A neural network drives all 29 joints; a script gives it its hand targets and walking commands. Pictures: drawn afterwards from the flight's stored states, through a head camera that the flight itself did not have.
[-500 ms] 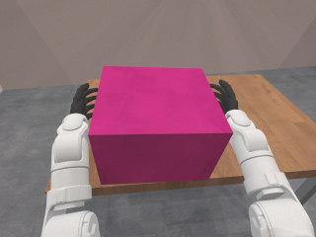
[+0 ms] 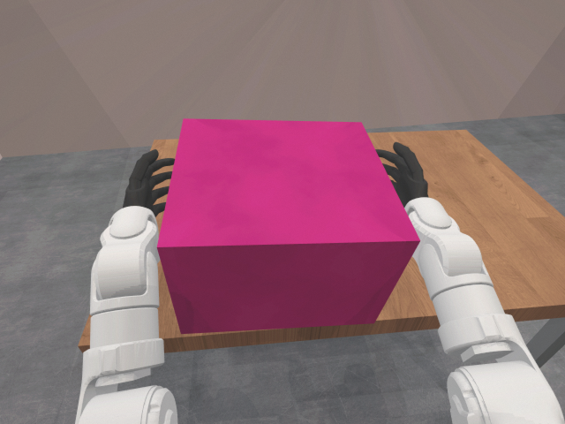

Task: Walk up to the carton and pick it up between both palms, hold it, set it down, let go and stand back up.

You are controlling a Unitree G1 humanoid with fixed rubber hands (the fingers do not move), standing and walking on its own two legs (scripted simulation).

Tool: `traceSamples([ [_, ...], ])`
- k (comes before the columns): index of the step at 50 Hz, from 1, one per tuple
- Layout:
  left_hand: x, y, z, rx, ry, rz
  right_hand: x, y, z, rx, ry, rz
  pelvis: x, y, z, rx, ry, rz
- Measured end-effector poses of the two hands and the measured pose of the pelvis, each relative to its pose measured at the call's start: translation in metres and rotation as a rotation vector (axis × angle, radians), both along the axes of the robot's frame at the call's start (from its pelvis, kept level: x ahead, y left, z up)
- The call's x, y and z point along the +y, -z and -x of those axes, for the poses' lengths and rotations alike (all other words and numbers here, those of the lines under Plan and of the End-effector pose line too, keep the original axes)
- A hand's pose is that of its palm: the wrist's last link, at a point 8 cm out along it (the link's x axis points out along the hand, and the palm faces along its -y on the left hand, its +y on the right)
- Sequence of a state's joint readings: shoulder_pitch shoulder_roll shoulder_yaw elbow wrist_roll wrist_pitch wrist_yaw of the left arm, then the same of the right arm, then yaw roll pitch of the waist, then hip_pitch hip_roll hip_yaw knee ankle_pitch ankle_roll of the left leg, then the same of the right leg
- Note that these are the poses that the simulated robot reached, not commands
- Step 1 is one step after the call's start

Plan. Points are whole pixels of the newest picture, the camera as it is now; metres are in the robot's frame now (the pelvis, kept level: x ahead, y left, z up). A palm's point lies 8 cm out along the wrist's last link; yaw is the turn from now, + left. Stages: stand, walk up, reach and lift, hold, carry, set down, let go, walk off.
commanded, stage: hold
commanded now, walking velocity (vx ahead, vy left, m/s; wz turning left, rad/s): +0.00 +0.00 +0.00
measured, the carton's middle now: (278, 220) +0.37 +0.00 +0.15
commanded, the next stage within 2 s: none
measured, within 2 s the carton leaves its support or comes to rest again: neither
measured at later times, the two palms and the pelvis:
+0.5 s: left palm (138, 209) +0.35 +0.18 +0.19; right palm (408, 199) +0.36 -0.18 +0.19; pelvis +0.00 +0.00 +0.00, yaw +0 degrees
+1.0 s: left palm (138, 207) +0.36 +0.18 +0.19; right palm (407, 196) +0.36 -0.18 +0.19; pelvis +0.00 +0.00 +0.00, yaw +0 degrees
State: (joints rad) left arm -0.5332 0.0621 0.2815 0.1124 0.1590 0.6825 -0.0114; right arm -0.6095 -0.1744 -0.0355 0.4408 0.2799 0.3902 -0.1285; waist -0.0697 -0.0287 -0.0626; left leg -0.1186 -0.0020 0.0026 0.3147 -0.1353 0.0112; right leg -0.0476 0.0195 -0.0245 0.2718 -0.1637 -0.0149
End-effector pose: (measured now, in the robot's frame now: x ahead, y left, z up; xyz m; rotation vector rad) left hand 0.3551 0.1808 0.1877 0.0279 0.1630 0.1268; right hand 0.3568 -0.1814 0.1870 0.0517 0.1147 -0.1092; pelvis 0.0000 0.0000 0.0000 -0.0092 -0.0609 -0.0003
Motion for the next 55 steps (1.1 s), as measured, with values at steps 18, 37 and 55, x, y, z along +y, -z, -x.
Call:
traceSamples([
  [18,0.0031,-0.0007,0.0037,-0.003,-0.006,0.005,0.003,-0.003,0.001,-0.002,-0.007,0.005,-0.0012,0.0,0.0007,-0.004,-0.003,-0.001],
  [37,0.0019,-0.0006,0.0013,0.013,0.004,0.01,0.0017,-0.0013,0.0026,0.014,0.004,0.001,-0.0001,0.0001,0.0044,0.003,0.006,-0.002],
  [55,0.0032,-0.0023,-0.0026,0.0,0.001,0.0,0.003,-0.0045,-0.003,0.001,0.0,0.004,0.0003,0.0,0.0006,0.003,-0.001,0.001],
])
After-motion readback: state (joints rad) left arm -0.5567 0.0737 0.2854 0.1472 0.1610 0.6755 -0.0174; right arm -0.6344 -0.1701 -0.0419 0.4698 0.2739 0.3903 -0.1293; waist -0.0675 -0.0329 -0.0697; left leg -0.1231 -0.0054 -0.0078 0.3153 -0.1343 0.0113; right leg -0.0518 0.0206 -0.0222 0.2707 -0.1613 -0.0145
